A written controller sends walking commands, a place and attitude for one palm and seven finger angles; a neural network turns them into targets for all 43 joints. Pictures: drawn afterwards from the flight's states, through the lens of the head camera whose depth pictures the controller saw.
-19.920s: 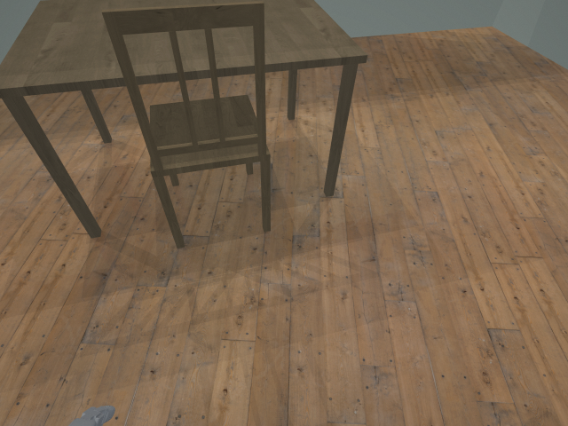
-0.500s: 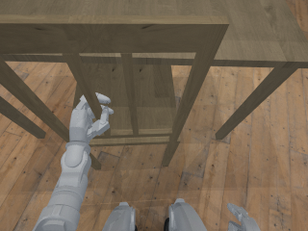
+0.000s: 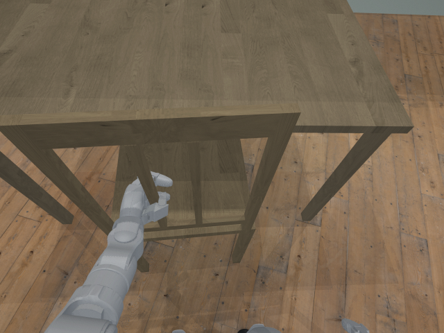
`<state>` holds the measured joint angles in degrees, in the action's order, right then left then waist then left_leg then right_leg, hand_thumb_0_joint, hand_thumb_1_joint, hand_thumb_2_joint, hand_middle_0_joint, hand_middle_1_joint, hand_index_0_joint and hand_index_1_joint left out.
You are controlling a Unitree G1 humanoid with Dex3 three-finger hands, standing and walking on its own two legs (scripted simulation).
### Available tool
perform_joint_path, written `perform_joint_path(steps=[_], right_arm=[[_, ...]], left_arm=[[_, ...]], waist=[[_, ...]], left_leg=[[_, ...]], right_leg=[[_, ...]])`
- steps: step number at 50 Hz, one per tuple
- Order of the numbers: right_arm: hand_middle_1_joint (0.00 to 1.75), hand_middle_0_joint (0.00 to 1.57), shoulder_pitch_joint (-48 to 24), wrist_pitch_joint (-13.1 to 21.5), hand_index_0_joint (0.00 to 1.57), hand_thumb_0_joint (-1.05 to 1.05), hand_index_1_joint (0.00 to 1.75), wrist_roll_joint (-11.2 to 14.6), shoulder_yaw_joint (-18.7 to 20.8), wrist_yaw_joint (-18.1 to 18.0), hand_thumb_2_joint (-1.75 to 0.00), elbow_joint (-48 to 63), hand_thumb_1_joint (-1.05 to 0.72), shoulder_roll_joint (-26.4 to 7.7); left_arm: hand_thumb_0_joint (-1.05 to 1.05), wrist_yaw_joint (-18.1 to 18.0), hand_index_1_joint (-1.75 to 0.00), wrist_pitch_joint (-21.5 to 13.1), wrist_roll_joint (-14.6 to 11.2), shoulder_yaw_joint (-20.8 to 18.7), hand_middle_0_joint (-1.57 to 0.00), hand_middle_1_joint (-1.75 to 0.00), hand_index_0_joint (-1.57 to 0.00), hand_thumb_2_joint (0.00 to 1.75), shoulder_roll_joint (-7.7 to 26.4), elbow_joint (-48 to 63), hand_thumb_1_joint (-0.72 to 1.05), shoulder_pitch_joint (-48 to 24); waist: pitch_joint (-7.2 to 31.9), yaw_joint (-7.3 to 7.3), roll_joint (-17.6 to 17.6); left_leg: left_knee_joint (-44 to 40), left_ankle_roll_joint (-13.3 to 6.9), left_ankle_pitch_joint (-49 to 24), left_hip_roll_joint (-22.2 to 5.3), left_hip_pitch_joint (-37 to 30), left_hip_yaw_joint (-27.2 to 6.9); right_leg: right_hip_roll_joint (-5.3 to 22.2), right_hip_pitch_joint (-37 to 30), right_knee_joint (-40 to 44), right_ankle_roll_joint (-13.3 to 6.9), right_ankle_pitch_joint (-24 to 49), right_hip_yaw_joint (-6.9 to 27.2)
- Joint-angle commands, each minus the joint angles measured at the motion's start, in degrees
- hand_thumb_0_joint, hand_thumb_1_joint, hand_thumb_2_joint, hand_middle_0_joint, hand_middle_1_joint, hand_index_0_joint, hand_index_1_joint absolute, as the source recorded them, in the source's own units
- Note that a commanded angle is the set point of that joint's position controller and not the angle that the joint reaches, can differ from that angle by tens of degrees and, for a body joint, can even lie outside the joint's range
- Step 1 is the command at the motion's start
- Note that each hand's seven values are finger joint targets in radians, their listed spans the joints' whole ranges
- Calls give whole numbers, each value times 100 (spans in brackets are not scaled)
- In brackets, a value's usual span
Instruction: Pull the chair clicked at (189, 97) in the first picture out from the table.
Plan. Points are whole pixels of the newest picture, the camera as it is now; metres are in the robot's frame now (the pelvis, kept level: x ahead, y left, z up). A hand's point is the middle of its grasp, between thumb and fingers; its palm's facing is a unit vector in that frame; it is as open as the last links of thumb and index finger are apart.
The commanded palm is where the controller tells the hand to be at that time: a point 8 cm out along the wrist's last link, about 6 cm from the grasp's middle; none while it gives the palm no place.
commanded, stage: step backward, pulling the chair out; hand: left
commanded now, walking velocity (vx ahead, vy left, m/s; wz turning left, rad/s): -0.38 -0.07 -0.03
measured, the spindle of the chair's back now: (151, 193) +0.39 +0.13 -0.04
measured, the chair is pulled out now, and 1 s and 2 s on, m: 0.05 0.17 0.25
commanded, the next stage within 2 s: none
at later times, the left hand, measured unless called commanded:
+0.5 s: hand (163, 247) +0.28 +0.10 -0.06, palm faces +0.02 -0.99 -0.14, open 5.0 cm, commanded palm +0.27 +0.16 -0.05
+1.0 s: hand (160, 264) +0.25 +0.11 -0.06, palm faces +0.02 -0.98 -0.19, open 5.1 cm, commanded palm +0.23 +0.16 -0.05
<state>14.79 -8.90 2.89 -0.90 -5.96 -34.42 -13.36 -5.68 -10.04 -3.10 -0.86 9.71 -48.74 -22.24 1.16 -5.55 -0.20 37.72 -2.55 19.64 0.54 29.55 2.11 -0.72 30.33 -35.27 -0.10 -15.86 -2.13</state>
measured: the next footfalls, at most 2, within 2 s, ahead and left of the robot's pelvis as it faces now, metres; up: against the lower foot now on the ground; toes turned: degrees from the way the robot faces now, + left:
left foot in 1.30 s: -0.20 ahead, +0.18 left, +0.00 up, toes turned +5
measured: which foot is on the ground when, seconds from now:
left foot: down 0.00-1.00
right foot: down 0.00-1.00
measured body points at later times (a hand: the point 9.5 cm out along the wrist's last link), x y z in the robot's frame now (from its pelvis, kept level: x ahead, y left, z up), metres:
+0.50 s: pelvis -0.06 -0.02 +0.01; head +0.01 -0.03 +0.45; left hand +0.27 +0.16 -0.04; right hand +0.03 -0.28 -0.13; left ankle -0.02 +0.09 -0.72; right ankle +0.00 -0.12 -0.72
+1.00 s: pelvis -0.10 -0.02 -0.01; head -0.04 -0.03 +0.43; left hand +0.24 +0.16 -0.04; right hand +0.00 -0.27 -0.14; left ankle -0.02 +0.09 -0.72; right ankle +0.00 -0.12 -0.72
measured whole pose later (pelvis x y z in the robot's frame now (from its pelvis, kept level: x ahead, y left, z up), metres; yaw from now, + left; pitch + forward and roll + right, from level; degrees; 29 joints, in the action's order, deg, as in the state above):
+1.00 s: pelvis -0.10 -0.02 -0.01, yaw -1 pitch +0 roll +1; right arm 11.9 0.5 1.8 -0.8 -6.0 -41.0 -11.4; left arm -5.8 -13.4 -2.9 -1.6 10.3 -55.2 -23.5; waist -7.6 -3.0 0.3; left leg 41.4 -0.9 18.8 -0.1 27.6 3.9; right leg 0.3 29.0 -38.8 -2.4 -10.4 -2.6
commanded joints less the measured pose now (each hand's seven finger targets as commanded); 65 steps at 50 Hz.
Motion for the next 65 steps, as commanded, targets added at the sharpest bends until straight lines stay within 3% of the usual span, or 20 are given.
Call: perform_joint_path(steps=[1,6,11,15,24,26,30,36,41,44,46,47,49,50,51,52,54,61,63,65], right_arm=[[30,20,285,135,20,0,30,-89,376,-83,-90,381,-90,-835],[30,20,91,167,20,0,30,-135,405,-15,-90,448,-90,-821],[30,20,-26,251,20,0,30,-131,417,-17,-90,426,-90,-823],[30,20,-13,375,20,0,30,-69,431,-91,-90,267,-90,-840],[30,20,60,785,20,0,30,43,482,-120,-90,-193,-90,-901],[30,20,10,861,20,0,30,63,455,-86,-90,-243,-90,-906],[30,20,-34,1013,20,0,30,44,418,-119,-90,-254,-90,-980],[30,20,-253,1065,20,0,30,-8,341,-141,-90,-26,-90,-966],[30,20,-72,1117,20,0,30,-137,391,-138,-90,-121,-90,-908],[30,20,-265,1116,20,0,30,-162,418,-146,-90,-74,-90,-946],[30,20,-373,1129,20,0,30,-143,391,-128,-90,-37,-90,-881],[30,20,-336,1149,20,0,30,-133,388,-125,-90,-18,-90,-859],[30,20,-91,1178,20,0,30,-109,492,-106,-90,-133,-90,-874],[30,20,-113,1165,20,0,30,-103,518,-44,-90,-254,-90,-874],[30,20,-290,1191,20,0,30,-135,498,7,-90,-261,-90,-862],[30,20,-248,1247,20,0,30,-135,441,50,-90,-325,-90,-803],[30,20,-249,1235,20,0,30,-145,348,64,-90,-351,-90,-777],[30,20,10,1218,20,0,30,-124,330,2,-90,-391,-90,-795],[30,20,109,1101,20,0,30,-105,383,-65,-90,-293,-90,-815],[30,20,38,955,20,0,30,-84,481,-119,-90,-81,-90,-916]], left_arm=[[0,29,-145,-415,196,-26,-50,-145,-50,90,761,754,90,-1388],[0,84,-145,-512,168,-27,-50,-145,-50,90,712,848,90,-1004],[0,71,-145,-561,150,-71,-50,-145,-50,90,787,980,90,-1026],[0,27,-145,-604,114,-138,-50,-145,-50,90,959,780,90,-1254],[0,-128,-145,-787,143,-210,-50,-145,-50,90,1239,123,90,-1671],[0,-135,-145,-800,146,-103,-50,-145,-50,90,1113,65,90,-1728],[0,-166,-145,-850,184,-51,-50,-145,-50,90,1047,80,90,-1749],[0,-105,-145,-825,160,165,-50,-145,-50,90,728,309,90,-1792],[0,-75,-145,-813,193,56,-50,-145,-50,90,789,469,90,-1881],[0,-57,-145,-750,231,-89,-50,-145,-50,90,933,437,90,-1759],[0,-58,-145,-742,224,-86,-50,-145,-50,90,905,540,90,-1715],[0,-77,-145,-748,224,-126,-50,-145,-50,90,963,501,90,-1671],[0,-171,-145,-765,242,-318,-50,-145,-50,90,1272,477,90,-1486],[0,-216,-145,-692,252,-320,-50,-145,-50,90,1237,250,90,-1484],[0,-223,-145,-606,257,-316,-50,-145,-50,90,1156,188,90,-1580],[0,-196,-145,-572,282,-312,-50,-145,-50,90,1074,268,90,-1616],[0,-194,-145,-560,284,-456,-50,-145,-50,90,1196,396,90,-1650],[0,-78,-145,-356,232,-209,-50,-145,-50,90,779,378,90,-1364],[0,-37,-145,-319,234,-72,-50,-145,-50,90,659,581,90,-1373],[0,-10,-145,-322,198,79,-50,-145,-50,90,522,939,90,-1442]], waist=[[2132,167,-878],[2070,267,-1025],[1934,275,-796],[1834,272,-402],[1548,268,270],[1489,278,335],[1374,280,187],[1194,433,-879],[1530,340,-625],[1210,409,-810],[944,466,-687],[850,466,-257],[976,426,865],[1165,477,1221],[1172,554,1063],[1450,469,1026],[1651,398,784],[1935,453,1045],[2187,356,1013],[2204,314,421]], left_leg=[[-458,138,-4348,-1052,-1822,-891],[-736,107,-4434,-1249,-2149,-1001],[-832,117,-3742,-1278,-1929,-865],[-796,184,-2533,-1096,-1538,-702],[-305,280,-204,-374,-1419,-427],[-324,264,53,-333,-1419,-455],[-939,143,-385,-559,-1437,-670],[-1925,-241,-111,-1467,-801,-1529],[-1234,-260,-2084,-1573,-1422,-1269],[-1361,-211,-848,-1511,-372,-1232],[-1314,-179,493,-1380,385,-1115],[-1010,-103,1138,-1112,570,-987],[820,315,1492,-195,-286,-519],[2161,447,1247,102,-720,-455],[2871,450,1314,76,-432,-731],[2860,466,1224,-30,-201,-913],[2322,483,1137,-116,-483,-851],[-284,541,864,-67,-921,-144],[-1281,528,-41,-288,-1286,-14],[-1791,383,-1772,-872,-1775,-246]], right_leg=[[563,-1387,195,-82,2848,454],[408,-1393,277,-97,1841,419],[456,-1616,346,-135,2019,488],[676,-1721,487,-184,2467,707],[1460,-1192,1690,-364,654,1554],[1540,-1116,1840,-366,181,1536],[1085,-1059,1513,-145,-6,942],[333,-1220,-151,-89,-480,434],[346,-1480,-150,-85,430,453],[457,-1982,-299,-195,298,587],[641,-2123,-290,-287,-213,829],[887,-1973,46,-406,-605,1220],[1942,-851,1921,-857,-1808,2672],[2519,-626,2525,-1081,-1954,3037],[2673,-905,2450,-1221,-1237,2985],[2623,-1544,2024,-1223,-199,2671],[2254,-1917,1440,-982,1251,1758],[1956,-2825,1205,-638,2898,1337],[1764,-3083,812,-438,3379,1062],[1295,-2881,173,-179,3887,578]])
